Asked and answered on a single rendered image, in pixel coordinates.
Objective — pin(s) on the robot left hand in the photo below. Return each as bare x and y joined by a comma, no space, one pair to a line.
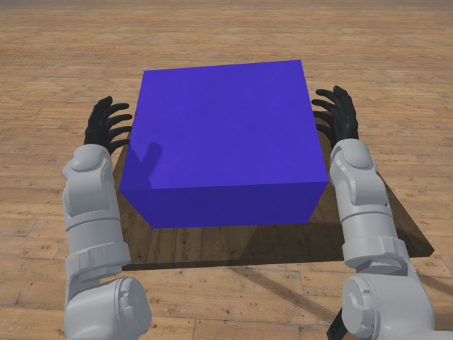
99,124

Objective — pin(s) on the robot right hand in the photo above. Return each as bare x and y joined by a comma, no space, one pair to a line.
343,123

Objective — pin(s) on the carton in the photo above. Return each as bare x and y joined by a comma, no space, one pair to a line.
224,145

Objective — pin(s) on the left robot upper arm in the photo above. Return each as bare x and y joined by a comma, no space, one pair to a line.
114,310

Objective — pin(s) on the right robot upper arm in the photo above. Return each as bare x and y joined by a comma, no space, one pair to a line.
384,307

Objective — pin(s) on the robot left forearm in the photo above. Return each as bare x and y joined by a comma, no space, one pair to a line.
92,221

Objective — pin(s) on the table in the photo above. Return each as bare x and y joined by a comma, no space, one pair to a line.
318,240

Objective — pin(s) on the robot right forearm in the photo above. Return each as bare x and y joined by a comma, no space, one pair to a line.
371,242

